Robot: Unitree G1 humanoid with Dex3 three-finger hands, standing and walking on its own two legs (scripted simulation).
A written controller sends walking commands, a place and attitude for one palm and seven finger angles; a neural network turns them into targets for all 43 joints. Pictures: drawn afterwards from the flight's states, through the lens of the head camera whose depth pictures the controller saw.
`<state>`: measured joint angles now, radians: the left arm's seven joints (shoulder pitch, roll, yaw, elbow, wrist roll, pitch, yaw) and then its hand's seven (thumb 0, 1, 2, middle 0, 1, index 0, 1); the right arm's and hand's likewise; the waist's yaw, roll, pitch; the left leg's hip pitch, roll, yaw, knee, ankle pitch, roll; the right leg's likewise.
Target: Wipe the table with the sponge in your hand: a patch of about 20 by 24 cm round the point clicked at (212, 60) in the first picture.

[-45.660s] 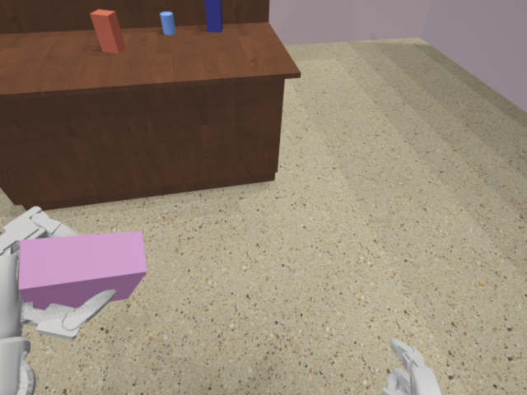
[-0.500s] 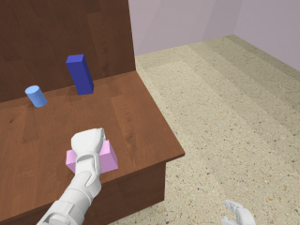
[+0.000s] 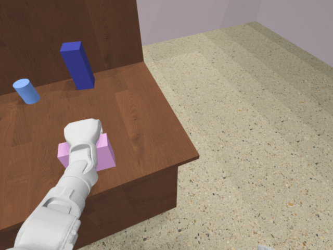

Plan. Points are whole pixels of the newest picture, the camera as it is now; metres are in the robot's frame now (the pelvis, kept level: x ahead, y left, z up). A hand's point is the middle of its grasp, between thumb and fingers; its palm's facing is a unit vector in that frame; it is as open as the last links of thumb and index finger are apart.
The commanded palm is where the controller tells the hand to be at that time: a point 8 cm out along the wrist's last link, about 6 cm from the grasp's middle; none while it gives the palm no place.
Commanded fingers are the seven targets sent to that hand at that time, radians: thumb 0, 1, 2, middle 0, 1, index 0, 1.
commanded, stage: wipe forward along the middle lane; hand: left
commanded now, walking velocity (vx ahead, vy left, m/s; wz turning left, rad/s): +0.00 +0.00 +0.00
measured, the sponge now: (90, 158) +0.38 +0.24 -0.04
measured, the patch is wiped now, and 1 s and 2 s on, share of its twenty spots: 0.95 0.95 1.00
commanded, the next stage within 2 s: slide back across to the first lane in 1.10 s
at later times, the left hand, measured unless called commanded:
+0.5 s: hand (85, 129) +0.45 +0.26 +0.01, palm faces -0.12 +0.00 -0.99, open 9.1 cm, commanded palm +0.43 +0.26 +0.05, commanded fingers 0.00 0.10 1.30 -1.20 -1.60 -1.20 -1.60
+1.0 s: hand (79, 118) +0.49 +0.29 +0.01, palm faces -0.11 +0.00 -0.99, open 9.1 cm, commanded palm +0.48 +0.27 +0.04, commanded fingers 0.00 0.10 1.30 -1.20 -1.60 -1.20 -1.60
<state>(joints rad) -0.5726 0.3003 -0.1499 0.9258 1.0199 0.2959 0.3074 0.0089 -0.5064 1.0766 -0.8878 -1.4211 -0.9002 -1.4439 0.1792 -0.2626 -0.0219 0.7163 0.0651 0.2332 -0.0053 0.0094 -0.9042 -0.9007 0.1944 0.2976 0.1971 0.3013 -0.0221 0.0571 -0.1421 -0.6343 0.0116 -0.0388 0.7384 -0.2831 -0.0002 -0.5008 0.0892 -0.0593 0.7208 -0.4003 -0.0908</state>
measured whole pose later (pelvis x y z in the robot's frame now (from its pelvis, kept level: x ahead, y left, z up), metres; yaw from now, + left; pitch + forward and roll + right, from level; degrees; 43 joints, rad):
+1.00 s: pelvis +0.00 +0.05 -0.02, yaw -3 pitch +20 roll -5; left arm -0.99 0.46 -0.08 1.28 1.07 0.27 0.31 0.00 -0.52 1.09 -0.89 -1.41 -0.90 -1.46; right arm 0.28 -0.24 0.00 0.72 0.05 0.18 0.05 0.01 -0.90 -0.90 0.20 0.30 0.20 0.30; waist -0.12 0.06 -0.18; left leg -0.92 0.02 -0.03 0.90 -0.33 0.05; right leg -0.75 0.10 -0.05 0.80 -0.41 -0.03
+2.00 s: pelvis +0.02 +0.05 -0.01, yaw -2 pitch +19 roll -5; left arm -0.82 0.63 0.06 1.18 1.09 0.13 0.26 -0.01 -0.47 1.08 -0.83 -1.46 -0.84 -1.52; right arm 0.29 -0.27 -0.01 0.69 0.05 0.20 0.05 0.00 -0.90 -0.90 0.20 0.30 0.20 0.30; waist -0.11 0.05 -0.16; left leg -0.83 0.02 -0.03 0.85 -0.35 0.05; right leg -0.65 0.10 -0.04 0.72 -0.41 -0.03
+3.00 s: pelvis +0.01 +0.06 +0.00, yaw -1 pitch +12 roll -4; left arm -0.48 0.43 -0.12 0.82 1.01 0.25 0.33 0.01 -0.43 1.07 -0.79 -1.51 -0.80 -1.56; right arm 0.22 -0.25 -0.02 0.68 0.08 0.26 0.05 0.01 -0.90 -0.90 0.19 0.30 0.20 0.30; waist -0.01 0.07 -0.16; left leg -0.67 -0.02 -0.02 0.78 -0.32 0.07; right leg -0.50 0.06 -0.04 0.67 -0.39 -0.01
